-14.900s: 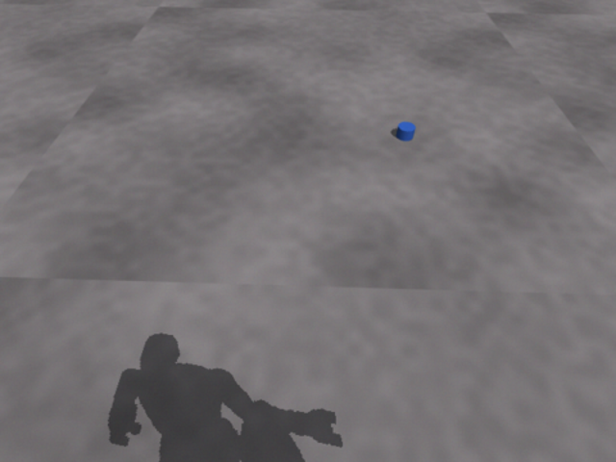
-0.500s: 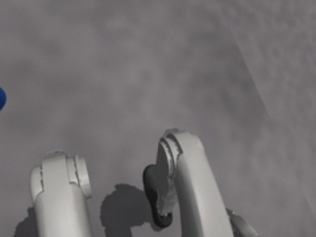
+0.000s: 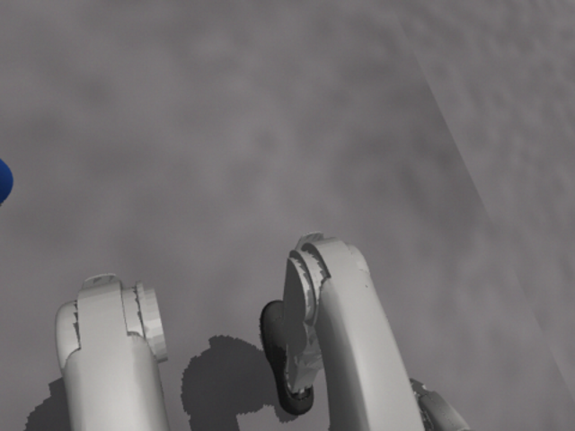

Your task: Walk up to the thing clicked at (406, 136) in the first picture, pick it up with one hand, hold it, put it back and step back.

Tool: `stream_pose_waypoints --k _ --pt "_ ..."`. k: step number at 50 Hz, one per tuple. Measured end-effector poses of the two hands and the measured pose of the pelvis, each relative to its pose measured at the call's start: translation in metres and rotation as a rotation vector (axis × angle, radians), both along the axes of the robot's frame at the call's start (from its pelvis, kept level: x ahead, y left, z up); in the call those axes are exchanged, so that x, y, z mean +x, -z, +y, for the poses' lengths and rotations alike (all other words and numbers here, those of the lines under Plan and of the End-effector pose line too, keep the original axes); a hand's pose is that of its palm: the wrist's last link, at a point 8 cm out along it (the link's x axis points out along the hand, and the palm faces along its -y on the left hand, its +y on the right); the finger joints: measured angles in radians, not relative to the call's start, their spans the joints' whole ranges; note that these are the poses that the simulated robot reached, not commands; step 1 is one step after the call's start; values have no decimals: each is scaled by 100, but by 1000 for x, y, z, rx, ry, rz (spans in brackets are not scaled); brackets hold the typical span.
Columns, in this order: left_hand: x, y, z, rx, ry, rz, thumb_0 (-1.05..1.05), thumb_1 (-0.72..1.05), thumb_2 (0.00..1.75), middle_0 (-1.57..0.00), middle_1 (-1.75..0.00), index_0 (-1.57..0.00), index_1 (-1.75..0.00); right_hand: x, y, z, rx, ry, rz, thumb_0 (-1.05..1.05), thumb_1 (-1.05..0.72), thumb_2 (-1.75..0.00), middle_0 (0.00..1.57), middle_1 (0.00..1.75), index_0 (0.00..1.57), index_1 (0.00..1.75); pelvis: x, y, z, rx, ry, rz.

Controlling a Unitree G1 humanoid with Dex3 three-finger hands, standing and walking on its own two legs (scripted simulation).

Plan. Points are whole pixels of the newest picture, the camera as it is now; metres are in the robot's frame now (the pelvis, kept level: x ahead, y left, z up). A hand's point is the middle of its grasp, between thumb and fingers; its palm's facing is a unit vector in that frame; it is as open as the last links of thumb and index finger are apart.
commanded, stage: rise first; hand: left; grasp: from above
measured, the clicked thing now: out of the picture +0.48 +0.36 -0.29
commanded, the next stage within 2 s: none
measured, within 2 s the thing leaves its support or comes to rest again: neither
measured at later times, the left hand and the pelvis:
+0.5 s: hand out of the picture +0.43 +0.40 -0.17, palm faces -0.45 -0.11 -0.89, open 13.8 cm; pelvis +0.00 +0.00 +0.00, yaw +0 degrees
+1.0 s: hand out of the picture +0.44 +0.40 -0.17, palm faces -0.45 -0.11 -0.89, open 13.7 cm; pelvis +0.00 +0.00 +0.00, yaw +0 degrees
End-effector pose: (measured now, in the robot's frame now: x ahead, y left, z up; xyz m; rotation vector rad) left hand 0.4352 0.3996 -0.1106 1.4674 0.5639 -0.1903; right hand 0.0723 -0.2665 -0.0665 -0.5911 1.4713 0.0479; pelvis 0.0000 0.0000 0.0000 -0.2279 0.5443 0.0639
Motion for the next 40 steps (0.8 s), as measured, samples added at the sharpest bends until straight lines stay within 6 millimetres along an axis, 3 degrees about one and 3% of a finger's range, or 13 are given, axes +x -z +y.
stream_pose_waypoints --k 40 --pt "3 0 -2 -6 11 -2 0 -47 99 -15 -99 -15 -99 2 0 -1 3 -13 -3 0 -90 -89 20 29 20 30 0 0 -1 2 2 0"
